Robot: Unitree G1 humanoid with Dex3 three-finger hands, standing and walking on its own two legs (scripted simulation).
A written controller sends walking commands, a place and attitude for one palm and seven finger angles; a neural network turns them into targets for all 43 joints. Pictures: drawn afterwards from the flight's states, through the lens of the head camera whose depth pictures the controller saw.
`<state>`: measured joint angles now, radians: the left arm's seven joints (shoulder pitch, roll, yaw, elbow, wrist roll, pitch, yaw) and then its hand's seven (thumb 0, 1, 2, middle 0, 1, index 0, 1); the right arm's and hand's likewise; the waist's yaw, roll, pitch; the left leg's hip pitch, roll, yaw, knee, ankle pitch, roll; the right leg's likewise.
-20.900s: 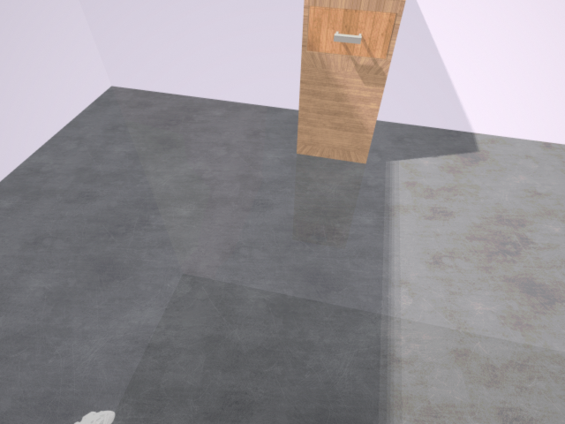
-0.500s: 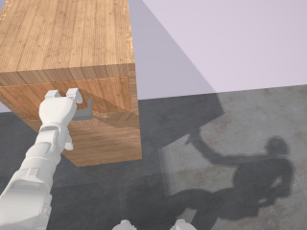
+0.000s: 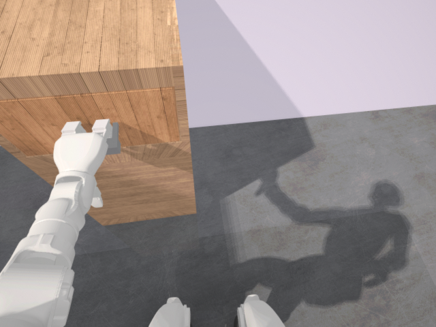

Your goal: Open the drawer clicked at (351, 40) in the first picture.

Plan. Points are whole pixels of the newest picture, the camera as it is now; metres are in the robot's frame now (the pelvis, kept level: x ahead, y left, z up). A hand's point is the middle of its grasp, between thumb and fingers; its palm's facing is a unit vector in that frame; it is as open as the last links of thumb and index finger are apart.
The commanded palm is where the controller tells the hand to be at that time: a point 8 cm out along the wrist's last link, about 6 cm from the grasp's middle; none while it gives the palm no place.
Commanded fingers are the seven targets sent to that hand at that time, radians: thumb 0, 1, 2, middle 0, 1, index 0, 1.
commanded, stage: lower the fingers behind the handle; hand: left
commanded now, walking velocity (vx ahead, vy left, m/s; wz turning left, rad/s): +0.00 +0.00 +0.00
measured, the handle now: (90, 139) +0.48 +0.26 -0.01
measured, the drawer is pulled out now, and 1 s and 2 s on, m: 0.00 0.00 0.08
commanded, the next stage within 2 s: close the thumb around the handle in 0.40 s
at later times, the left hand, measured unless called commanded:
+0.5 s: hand (91, 164) +0.43 +0.25 -0.04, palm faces -0.07 -0.03 -1.00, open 13.8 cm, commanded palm +0.42 +0.24 +0.02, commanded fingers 0.00 -0.44 0.32 -0.30 -1.21 -0.30 -1.21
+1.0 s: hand (89, 166) +0.43 +0.25 -0.03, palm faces -0.04 -0.04 -1.00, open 7.5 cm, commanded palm +0.41 +0.25 +0.02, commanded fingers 0.00 0.90 0.90 -0.40 -1.35 -0.40 -1.35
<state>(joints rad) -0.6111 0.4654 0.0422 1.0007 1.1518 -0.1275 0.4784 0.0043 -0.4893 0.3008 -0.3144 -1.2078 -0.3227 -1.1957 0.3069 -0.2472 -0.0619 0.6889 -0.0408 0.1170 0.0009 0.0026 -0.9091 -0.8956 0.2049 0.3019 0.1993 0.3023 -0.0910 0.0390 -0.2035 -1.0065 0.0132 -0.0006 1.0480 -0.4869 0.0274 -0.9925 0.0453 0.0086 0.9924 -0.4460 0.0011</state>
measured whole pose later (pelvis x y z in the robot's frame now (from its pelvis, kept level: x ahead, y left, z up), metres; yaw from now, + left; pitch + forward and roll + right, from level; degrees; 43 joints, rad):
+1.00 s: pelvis +0.00 +0.00 +0.00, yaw +0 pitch +25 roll -3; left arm -0.58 0.46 0.03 0.97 1.14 -0.12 0.50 0.00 0.42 0.69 -0.37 -1.29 -0.39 -1.29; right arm 0.28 -0.24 -0.06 0.68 -0.04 0.12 0.01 0.00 -0.91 -0.90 0.21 0.30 0.20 0.30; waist -0.08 0.04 -0.21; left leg -0.99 0.01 0.00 1.05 -0.49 0.03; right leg -0.97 0.04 0.01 0.98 -0.45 0.01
